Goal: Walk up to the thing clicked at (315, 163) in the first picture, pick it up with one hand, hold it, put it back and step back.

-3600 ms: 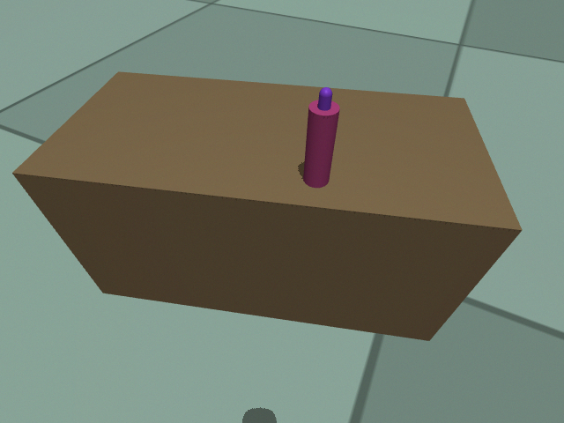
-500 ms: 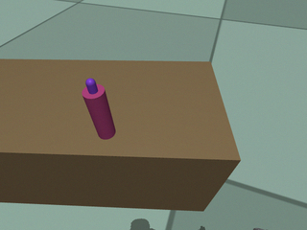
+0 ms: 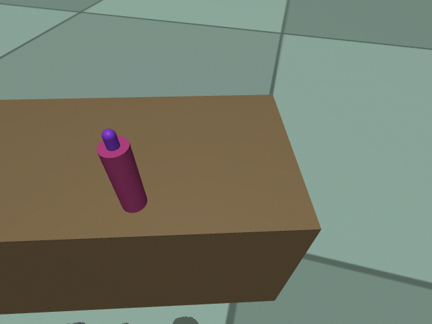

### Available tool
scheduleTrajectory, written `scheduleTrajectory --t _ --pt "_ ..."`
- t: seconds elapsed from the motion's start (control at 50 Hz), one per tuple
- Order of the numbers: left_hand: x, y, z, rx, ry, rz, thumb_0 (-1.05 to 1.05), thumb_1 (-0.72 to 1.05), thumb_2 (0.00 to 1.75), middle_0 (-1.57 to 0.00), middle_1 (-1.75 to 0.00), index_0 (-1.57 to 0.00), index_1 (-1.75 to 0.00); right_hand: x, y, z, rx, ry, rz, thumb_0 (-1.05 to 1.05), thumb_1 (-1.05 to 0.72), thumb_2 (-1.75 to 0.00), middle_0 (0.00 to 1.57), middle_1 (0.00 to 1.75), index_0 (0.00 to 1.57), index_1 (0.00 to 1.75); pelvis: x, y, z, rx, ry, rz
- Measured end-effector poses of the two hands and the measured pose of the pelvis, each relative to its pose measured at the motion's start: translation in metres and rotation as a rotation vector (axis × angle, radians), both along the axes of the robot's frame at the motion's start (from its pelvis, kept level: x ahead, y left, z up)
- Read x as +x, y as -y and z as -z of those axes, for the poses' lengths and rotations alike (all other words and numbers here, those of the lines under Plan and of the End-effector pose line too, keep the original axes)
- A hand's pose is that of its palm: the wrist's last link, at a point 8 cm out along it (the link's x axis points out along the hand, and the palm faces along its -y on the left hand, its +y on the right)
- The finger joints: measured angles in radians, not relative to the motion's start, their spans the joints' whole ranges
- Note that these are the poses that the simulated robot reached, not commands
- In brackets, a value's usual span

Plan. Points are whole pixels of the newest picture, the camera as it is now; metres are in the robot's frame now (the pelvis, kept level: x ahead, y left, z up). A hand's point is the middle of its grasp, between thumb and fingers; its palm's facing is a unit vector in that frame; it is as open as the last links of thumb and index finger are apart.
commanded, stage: walk up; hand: left
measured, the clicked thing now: (123, 171) +0.46 +0.22 +0.00
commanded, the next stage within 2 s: stand in 0.40 s
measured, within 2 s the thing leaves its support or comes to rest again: neither
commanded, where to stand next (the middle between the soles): +0.05 +0.00 m, yaw +2 degrees
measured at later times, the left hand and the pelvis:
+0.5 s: hand out of the picture +0.09 +0.25 -0.15, palm faces -0.04 -0.94 -0.34, open 7.4 cm; pelvis +0.00 +0.00 +0.00, yaw +0 degrees
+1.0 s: hand out of the picture +0.06 +0.25 -0.15, palm faces -0.02 -0.94 -0.33, open 7.4 cm; pelvis -0.01 +0.00 +0.01, yaw +1 degrees
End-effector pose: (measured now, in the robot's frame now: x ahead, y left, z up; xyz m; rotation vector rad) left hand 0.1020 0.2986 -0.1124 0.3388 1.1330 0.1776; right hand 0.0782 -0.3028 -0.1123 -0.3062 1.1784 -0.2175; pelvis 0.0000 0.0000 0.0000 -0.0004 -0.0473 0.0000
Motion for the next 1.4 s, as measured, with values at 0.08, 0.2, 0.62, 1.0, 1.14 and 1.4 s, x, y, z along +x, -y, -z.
scheduleTrajectory --t 0.08,0.2,0.62,1.0,1.14,1.4 --pt "0.000 0.001 0.001 -0.004 -0.013 0.003 0.00 0.91 0.90 -0.20 -0.30 -0.20 -0.30 -0.003 -0.002 0.001 0.004 -0.011 0.009 0.01 -0.90 -0.90 0.20 0.30 0.20 0.30 0.001 -0.001 -0.001 0.000 0.000 0.005" --pt "-0.005 0.002 0.003 -0.009 -0.043 -0.002 0.00 0.91 0.90 -0.20 -0.30 -0.20 -0.30 -0.006 -0.005 0.003 0.012 -0.028 0.016 0.01 -0.90 -0.90 0.20 0.30 0.20 0.30 0.003 -0.002 -0.002 0.003 -0.002 0.010" --pt "-0.017 0.003 0.002 -0.010 -0.064 -0.024 0.00 0.91 0.90 -0.20 -0.30 -0.20 -0.30 0.005 -0.009 -0.001 0.014 -0.015 -0.001 0.01 -0.90 -0.90 0.20 0.30 0.20 0.30 -0.002 -0.001 -0.005 -0.001 -0.004 0.000" --pt "-0.052 0.002 0.004 -0.018 -0.104 -0.050 0.00 0.91 0.90 -0.20 -0.30 -0.20 -0.30 -0.011 -0.009 -0.001 0.015 -0.039 -0.019 0.01 -0.90 -0.90 0.20 0.30 0.20 0.30 -0.013 0.000 -0.006 -0.003 -0.005 -0.014" --pt "-0.060 0.000 0.005 -0.016 -0.118 -0.057 0.00 0.91 0.90 -0.20 -0.30 -0.20 -0.30 -0.019 -0.010 0.002 0.018 -0.062 -0.019 0.01 -0.90 -0.90 0.20 0.30 0.20 0.30 -0.014 -0.001 -0.006 -0.002 -0.008 -0.018" --pt "-0.054 0.000 0.004 -0.016 -0.101 -0.053 0.00 0.91 0.90 -0.20 -0.30 -0.20 -0.30 -0.016 -0.011 0.002 0.017 -0.061 -0.026 0.01 -0.90 -0.90 0.20 0.30 0.20 0.30 -0.011 -0.002 -0.006 -0.003 -0.010 -0.023"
